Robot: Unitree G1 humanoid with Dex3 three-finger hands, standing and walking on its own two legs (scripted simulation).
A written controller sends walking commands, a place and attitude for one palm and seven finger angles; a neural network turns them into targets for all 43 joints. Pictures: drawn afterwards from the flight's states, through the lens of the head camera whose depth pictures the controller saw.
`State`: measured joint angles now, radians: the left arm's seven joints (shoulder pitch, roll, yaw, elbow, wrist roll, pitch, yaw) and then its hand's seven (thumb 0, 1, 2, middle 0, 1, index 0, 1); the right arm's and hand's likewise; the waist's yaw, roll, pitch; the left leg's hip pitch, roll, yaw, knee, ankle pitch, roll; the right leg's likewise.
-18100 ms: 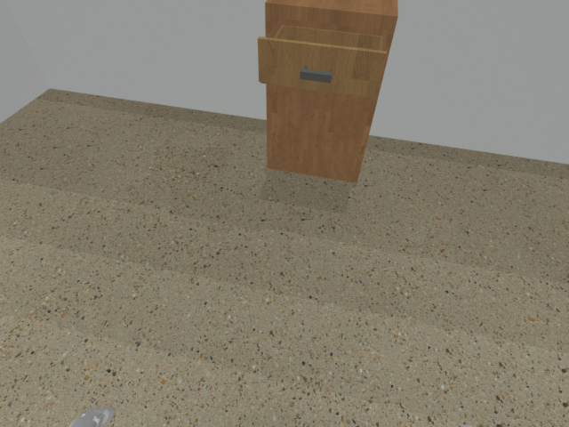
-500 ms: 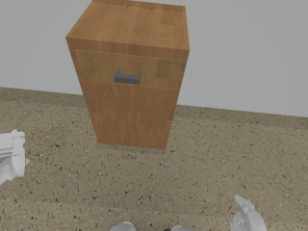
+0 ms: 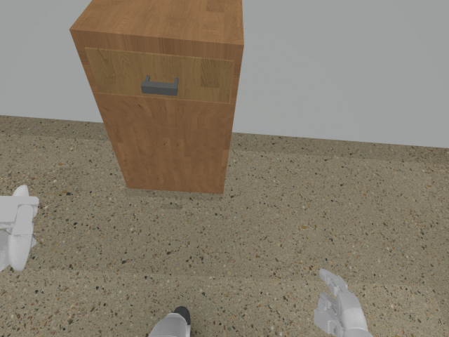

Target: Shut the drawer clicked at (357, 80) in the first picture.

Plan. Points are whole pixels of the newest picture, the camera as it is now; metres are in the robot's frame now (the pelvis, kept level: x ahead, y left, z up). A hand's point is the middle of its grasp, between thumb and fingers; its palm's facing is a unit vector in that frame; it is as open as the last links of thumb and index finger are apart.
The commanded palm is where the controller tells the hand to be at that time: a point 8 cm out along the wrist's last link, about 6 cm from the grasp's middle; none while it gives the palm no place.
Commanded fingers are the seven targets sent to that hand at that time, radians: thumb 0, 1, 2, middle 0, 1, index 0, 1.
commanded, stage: stop stepping back and stand still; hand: left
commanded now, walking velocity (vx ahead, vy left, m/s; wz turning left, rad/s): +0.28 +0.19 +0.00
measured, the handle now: (161, 84) +0.82 +0.24 -0.07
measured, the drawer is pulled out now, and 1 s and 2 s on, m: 0.00 0.00 0.00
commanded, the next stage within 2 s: let the arm hang, fingers relaxed in 0.72 s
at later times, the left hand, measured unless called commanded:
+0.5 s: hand out of the picture +0.18 +0.26 +0.21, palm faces +0.26 -0.81 -0.53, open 3.3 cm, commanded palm +0.11 +0.32 +0.19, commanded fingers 0.00 0.90 0.90 -1.40 -1.60 -1.40 -1.60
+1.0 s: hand (50, 334) +0.13 +0.29 -0.06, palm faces -0.02 -0.93 -0.37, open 3.1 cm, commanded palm none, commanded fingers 0.00 0.90 0.90 -1.00 -1.17 -1.00 -1.17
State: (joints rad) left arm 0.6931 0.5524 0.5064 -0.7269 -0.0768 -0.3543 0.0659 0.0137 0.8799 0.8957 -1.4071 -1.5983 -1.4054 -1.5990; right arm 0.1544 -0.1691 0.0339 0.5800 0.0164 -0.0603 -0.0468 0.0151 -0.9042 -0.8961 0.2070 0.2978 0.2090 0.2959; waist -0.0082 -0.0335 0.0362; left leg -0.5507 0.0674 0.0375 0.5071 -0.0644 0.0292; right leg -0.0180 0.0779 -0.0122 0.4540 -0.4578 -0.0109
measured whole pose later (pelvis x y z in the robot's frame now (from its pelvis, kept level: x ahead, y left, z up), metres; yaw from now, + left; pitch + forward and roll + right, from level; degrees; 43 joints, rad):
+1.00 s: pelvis -0.06 +0.07 +0.00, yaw +1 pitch +0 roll +0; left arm 0.23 0.33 0.03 0.43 0.04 0.03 0.00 0.01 0.90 0.90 -1.29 -1.49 -1.29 -1.49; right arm 0.11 -0.34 -0.03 0.78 -0.02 -0.05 0.01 0.01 -0.91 -0.90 0.20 0.30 0.20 0.30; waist -0.02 0.03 0.00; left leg -0.37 -0.02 0.00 0.62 -0.25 0.02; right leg -0.30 -0.04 -0.08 0.62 -0.32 0.00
